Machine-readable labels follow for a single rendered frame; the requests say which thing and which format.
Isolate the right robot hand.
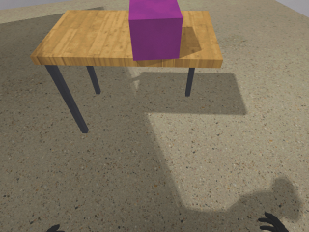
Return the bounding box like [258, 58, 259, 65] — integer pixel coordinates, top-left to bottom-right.
[258, 212, 289, 232]

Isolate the table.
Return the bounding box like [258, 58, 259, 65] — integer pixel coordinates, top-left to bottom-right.
[30, 10, 223, 133]

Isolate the carton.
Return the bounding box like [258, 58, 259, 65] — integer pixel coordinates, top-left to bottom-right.
[128, 0, 183, 61]

